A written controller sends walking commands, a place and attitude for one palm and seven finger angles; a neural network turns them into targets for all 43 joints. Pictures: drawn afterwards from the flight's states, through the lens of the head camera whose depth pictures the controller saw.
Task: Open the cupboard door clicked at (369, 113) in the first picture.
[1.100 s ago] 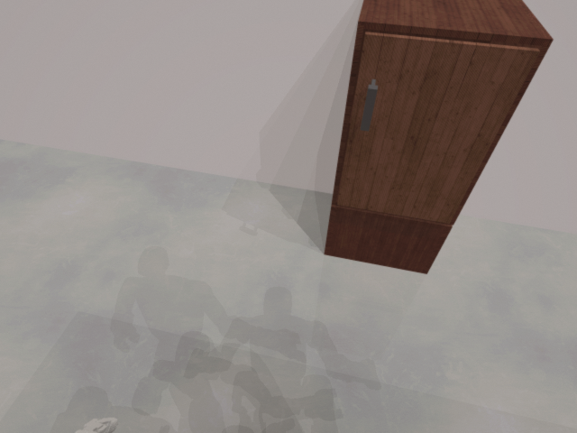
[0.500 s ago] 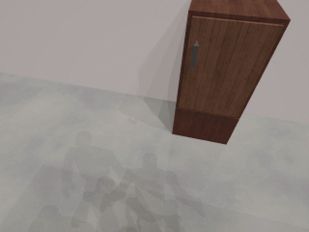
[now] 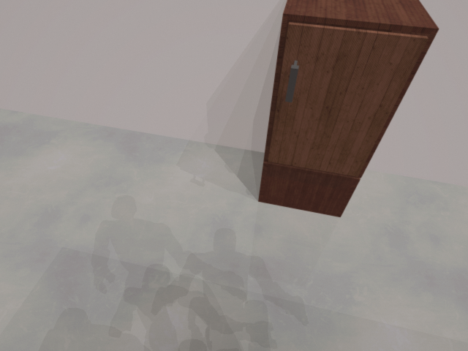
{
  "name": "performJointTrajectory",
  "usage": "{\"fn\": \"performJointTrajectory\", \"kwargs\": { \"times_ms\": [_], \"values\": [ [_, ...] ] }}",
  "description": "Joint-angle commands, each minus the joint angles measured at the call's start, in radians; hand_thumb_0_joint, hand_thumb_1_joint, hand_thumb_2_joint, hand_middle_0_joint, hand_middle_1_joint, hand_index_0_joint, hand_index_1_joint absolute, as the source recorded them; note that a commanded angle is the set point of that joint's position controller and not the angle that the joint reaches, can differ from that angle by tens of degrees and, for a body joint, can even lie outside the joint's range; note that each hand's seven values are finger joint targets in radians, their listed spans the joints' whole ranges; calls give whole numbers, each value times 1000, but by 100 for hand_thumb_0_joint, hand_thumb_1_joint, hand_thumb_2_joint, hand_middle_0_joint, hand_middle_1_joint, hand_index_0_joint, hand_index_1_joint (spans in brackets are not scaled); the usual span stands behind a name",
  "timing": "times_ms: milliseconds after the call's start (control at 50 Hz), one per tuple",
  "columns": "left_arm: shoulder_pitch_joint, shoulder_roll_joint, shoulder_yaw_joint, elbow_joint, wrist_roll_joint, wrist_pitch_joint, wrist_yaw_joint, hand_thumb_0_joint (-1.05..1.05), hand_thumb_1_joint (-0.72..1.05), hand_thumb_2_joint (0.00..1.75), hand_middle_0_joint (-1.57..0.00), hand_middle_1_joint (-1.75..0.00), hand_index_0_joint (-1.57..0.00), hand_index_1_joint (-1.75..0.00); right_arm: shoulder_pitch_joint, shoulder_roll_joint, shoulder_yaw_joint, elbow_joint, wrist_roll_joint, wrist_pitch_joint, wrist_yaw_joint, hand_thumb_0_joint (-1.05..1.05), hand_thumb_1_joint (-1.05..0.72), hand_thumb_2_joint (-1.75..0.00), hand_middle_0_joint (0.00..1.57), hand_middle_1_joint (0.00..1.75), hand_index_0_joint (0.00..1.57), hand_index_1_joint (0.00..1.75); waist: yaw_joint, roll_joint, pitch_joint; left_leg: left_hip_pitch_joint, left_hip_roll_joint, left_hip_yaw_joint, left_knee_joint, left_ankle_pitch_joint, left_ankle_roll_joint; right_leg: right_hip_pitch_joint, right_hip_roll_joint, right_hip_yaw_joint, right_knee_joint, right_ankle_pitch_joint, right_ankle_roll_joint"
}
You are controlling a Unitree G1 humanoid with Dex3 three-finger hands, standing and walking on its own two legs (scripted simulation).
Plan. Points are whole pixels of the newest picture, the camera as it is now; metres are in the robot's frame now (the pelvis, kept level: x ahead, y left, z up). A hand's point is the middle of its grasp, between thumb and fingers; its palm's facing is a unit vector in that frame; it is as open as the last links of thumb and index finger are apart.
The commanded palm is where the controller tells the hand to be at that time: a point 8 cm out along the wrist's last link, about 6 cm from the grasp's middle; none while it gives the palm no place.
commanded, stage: look at it before walking up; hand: left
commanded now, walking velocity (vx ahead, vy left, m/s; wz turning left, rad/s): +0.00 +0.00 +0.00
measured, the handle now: (292, 81) +0.94 -0.14 -0.01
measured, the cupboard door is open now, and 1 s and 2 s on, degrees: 0 0 0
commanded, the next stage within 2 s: walk to a spot facing it in 0.34 s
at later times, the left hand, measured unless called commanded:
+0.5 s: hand out of the picture +0.08 +0.24 -0.15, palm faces -0.02 -0.94 -0.34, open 7.4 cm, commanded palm none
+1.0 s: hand out of the picture +0.07 +0.16 -0.18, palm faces -0.20 -0.94 -0.28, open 7.4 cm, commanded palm none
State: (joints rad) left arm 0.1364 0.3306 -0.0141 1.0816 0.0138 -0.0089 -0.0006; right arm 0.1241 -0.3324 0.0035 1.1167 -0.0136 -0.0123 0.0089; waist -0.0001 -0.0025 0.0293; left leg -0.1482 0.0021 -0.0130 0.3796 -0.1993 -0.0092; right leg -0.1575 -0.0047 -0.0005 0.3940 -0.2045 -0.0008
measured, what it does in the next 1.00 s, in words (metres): stands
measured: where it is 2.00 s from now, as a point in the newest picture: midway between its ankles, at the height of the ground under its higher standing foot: outside the picture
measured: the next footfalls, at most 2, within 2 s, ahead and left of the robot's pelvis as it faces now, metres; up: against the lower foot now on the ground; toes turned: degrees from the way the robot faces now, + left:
left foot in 1.44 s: +0.05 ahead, +0.11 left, +0.00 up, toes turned -29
right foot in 1.94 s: -0.14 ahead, -0.08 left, +0.00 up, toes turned -54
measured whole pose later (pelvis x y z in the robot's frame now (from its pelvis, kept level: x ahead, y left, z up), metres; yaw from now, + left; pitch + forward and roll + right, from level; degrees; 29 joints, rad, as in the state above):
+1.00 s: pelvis -0.03 -0.03 -0.03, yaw -14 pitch -1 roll +1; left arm 0.25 0.20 0.04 0.93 0.02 0.03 0.00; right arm 0.16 -0.24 -0.06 0.98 -0.02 0.06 -0.01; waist 0.02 0.06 0.09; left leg -0.42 0.09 0.04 1.01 -0.47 -0.05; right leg -0.32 0.04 -0.03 0.69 -0.35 -0.07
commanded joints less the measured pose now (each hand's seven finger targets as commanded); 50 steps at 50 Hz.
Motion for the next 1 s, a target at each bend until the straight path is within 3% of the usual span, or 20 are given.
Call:
{"fn": "performJointTrajectory", "kwargs": {
  "times_ms": [0, 440, 460, 520, 620, 660, 700, 720, 740, 760, 780, 820, 840, 860, 880, 900, 920, 940, 960, 980],
  "values": [
    [-38, 209, 48, -65, -2, -19, 12, 0, 90, 90, -20, -30, -20, -30, -50, -207, -38, -67, 4, -21, -18, 0, -90, -90, 20, 30, 20, 30, 2, 7, -47, -6, 110, -97, -66, 107, 35, 9, -114, 108, -71, 85, -30],
    [-38, 219, 51, -61, -3, -21, 13, 0, 90, 90, -20, -30, -20, -30, -65, -215, -38, -69, 6, -21, -24, 0, -90, -90, 20, 30, 20, 30, 2, 0, -69, 52, 118, -77, -64, 179, 30, 36, -119, 111, -77, 201, -34],
    [-42, 217, 53, -67, -2, -16, 12, 0, 90, 90, -20, -30, -20, -30, -59, -211, -40, -71, 5, -20, -26, 0, -90, -90, 20, 30, 20, 30, -1, 3, -63, 55, 121, -64, -50, 182, 28, 24, -116, 116, -67, 223, -35],
    [19, 115, 42, -71, -3, 17, 18, 0, 90, 90, -20, -30, -20, -30, 5, -94, -25, -74, 3, 2, -33, 0, -90, -90, 20, 30, 20, 30, -3, -16, -49, 38, 123, -11, 13, 179, 6, -18, -112, 135, -10, 288, -25],
    [39, 127, 64, -130, 3, 43, 10, 0, 90, 90, -20, -30, -20, -30, 29, -106, -52, -134, 2, 21, -42, 0, -90, -90, 20, 30, 20, 30, -7, -22, -37, 0, 135, 17, 80, 72, 11, -116, -100, 192, 56, 250, -41],
    [35, 119, 71, -157, 4, 48, 5, 0, 90, 90, -20, -30, -20, -30, 33, -108, -61, -156, 1, 23, -43, 0, -90, -90, 20, 30, 20, 30, -11, -3, -36, -8, 156, 7, 77, 25, 20, -163, -75, 192, 95, 198, -38],
    [41, 96, 73, -179, 4, 51, -1, 0, 90, 90, -20, -30, -20, -30, 29, -119, -73, -175, 0, 22, -43, 0, -90, -90, 20, 30, 20, 30, -6, 72, -36, -7, 210, -37, 32, -2, 48, -213, -24, 147, 189, 142, -22],
    [47, 77, 75, -186, 3, 54, -5, 0, 90, 90, -20, -30, -20, -30, 23, -132, -79, -185, -1, 20, -44, 0, -90, -90, 20, 30, 20, 30, -6, 137, -27, -21, 267, -78, -15, 5, 81, -233, 11, 101, 299, 78, -9],
    [49, 57, 78, -194, 3, 57, -8, 0, 90, 90, -20, -30, -20, -30, 20, -136, -84, -190, 0, 15, -43, 0, -90, -90, 20, 30, 20, 30, -1, 214, -24, -48, 346, -117, -66, 78, 134, -241, 27, 36, 451, -154, 9],
    [60, 45, 84, -204, 3, 61, -9, 0, 90, 90, -20, -30, -20, -30, 7, -129, -86, -200, -2, 11, -43, 0, -90, -90, 20, 30, 20, 30, 6, 223, -31, -44, 386, -122, -73, 169, 177, -257, 12, 21, 556, -288, 20],
    [67, 45, 88, -209, 4, 63, -10, 0, 90, 90, -20, -30, -20, -30, -1, -122, -86, -213, -1, 8, -44, 0, -90, -90, 20, 30, 20, 30, 13, 210, -39, -48, 401, -109, -55, 233, 194, -255, -10, 37, 593, -321, 20],
    [116, 17, 93, -209, 3, 60, -16, 0, 90, 90, -20, -30, -20, -30, -44, -115, -93, -227, -10, 9, -45, 0, -90, -90, 20, 30, 20, 30, 46, 177, -42, -70, 375, -10, 31, 268, 155, -187, -46, 16, 475, -298, 10],
    [157, 11, 93, -199, 3, 53, -18, 0, 90, 90, -20, -30, -20, -30, -52, -115, -97, -228, -11, 13, -44, 0, -90, -90, 20, 30, 20, 30, 63, 155, -48, -94, 343, 39, 116, 233, 113, -113, -40, -8, 359, -218, 12],
    [212, 19, 101, -183, 6, 44, -18, 0, 90, 90, -20, -30, -20, -30, -45, -106, -98, -228, -8, 21, -39, 0, -90, -90, 20, 30, 20, 30, 85, 84, -62, -142, 285, 103, 251, 136, 57, -24, -27, -28, 196, -65, 16],
    [244, 102, 112, -175, 17, 26, -8, 0, 90, 90, -20, -30, -20, -30, -9, -51, -90, -237, 0, 31, -33, 0, -90, -90, 20, 30, 20, 30, 89, -199, -51, -270, 162, 166, 495, -137, -20, 24, -152, 187, -23, 139, -15],
    [246, 180, 124, -184, 16, 18, 8, 0, 90, 90, -20, -30, -20, -30, -15, 11, -77, -277, 0, 32, -31, 0, -90, -90, 20, 30, 20, 30, 72, -393, -17, -476, 39, 120, 718, -406, -61, 24, -354, 560, -95, 439, -109],
    [253, 161, 124, -193, 6, 24, 20, 0, 90, 90, -20, -30, -20, -30, -24, -20, -82, -278, 3, 37, -36, 0, -90, -90, 20, 30, 20, 30, 77, -255, -43, -432, 68, -4, 771, -365, -42, 3, -358, 493, -97, 385, -175],
    [195, 129, 122, -210, 7, 26, 21, 0, 90, 90, -20, -30, -20, -30, -20, -10, -86, -268, 4, 37, -33, 0, -90, -90, 20, 30, 20, 30, 46, -179, -25, -446, 90, -16, 783, -289, -40, -19, -311, 431, -105, 237, -183],
    [143, 121, 123, -224, 7, 25, 19, 0, 90, 90, -20, -30, -20, -30, -24, -12, -84, -258, 1, 35, -30, 0, -90, -90, 20, 30, 20, 30, 34, -203, -15, -454, 95, -12, 794, -250, -45, -50, -271, 437, -102, 158, -173],
    [117, 92, 117, -230, 4, 24, 20, 0, 90, 90, -20, -30, -20, -30, -29, -26, -88, -247, -2, 34, -29, 0, -90, -90, 20, 30, 20, 30, 32, -147, -5, -429, 102, -17, 796, -193, -49, -73, -241, 406, -90, 173, -163]
  ]
}}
